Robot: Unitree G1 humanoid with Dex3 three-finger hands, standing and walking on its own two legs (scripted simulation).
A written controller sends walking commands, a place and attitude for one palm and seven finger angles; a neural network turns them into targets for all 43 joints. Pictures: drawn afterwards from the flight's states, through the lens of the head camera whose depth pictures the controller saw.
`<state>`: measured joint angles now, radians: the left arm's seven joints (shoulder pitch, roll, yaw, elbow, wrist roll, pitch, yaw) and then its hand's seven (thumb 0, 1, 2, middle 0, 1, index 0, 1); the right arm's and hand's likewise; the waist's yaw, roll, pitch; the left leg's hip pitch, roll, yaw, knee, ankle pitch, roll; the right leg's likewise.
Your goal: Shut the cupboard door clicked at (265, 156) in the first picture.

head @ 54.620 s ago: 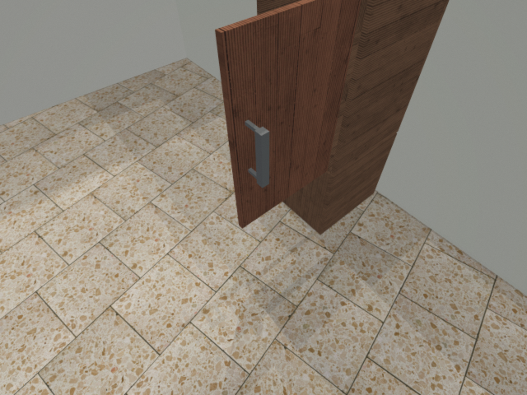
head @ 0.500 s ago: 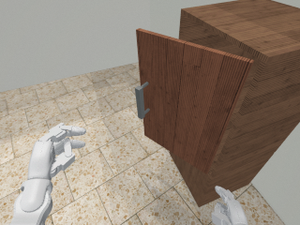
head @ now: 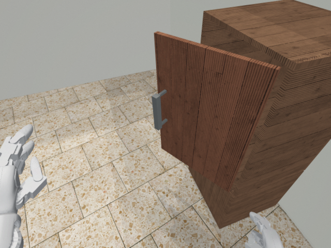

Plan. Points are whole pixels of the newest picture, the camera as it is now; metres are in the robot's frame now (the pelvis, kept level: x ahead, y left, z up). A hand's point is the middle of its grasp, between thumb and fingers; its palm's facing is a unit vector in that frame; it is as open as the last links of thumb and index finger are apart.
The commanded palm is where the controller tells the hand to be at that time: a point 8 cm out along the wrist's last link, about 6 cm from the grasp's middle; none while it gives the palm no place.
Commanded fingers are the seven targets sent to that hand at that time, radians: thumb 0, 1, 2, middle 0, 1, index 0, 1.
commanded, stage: draw the hand back to the body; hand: left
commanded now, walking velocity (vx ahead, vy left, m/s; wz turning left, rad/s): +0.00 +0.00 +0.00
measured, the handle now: (160, 110) +0.63 +0.11 -0.04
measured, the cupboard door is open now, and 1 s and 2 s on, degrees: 30 30 30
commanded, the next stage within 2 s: step back with the hand held close in 0.10 s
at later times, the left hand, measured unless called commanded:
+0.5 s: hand (49, 169) +0.21 +0.26 +0.15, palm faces +0.35 -0.81 -0.48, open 7.4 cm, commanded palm +0.15 +0.30 +0.17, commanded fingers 0.00 0.90 0.90 -0.20 -0.30 -0.20 -0.30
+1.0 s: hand out of the picture +0.11 +0.29 +0.15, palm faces +0.49 -0.75 -0.44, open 7.4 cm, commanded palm +0.04 +0.32 +0.17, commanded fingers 0.00 0.90 0.90 -0.20 -0.30 -0.20 -0.30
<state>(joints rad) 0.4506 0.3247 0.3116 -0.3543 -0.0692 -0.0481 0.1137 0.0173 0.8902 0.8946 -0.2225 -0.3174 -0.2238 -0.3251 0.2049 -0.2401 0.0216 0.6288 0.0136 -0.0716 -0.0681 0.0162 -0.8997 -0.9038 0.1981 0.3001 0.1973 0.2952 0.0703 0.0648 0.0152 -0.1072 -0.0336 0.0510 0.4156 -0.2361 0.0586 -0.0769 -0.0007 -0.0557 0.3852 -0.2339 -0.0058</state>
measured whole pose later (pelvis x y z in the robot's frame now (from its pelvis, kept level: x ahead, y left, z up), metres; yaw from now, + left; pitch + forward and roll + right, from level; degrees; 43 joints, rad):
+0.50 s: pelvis +0.00 +0.01 +0.00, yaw -2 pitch +1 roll -1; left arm 0.52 0.39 0.37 -0.42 -0.06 -0.14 0.11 0.02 0.89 0.89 -0.21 -0.30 -0.21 -0.30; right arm 0.17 -0.26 -0.01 0.58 0.02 0.01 -0.08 0.02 -0.90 -0.90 0.20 0.30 0.20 0.30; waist 0.02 0.06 0.00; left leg -0.24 -0.02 0.09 0.49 -0.26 0.07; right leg -0.22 0.01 -0.02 0.45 -0.24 0.01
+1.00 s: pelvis -0.09 +0.02 -0.03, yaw +1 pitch -1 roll -3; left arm 0.47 0.40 0.45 -0.49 -0.01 -0.21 0.14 0.02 0.88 0.89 -0.21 -0.30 -0.21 -0.30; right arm 0.23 -0.22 0.02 0.56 0.00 -0.04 -0.08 0.02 -0.90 -0.90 0.20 0.30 0.20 0.30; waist 0.01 0.01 0.02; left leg -0.45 -0.01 0.06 0.68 -0.23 0.10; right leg -0.32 0.04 0.04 0.66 -0.32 0.03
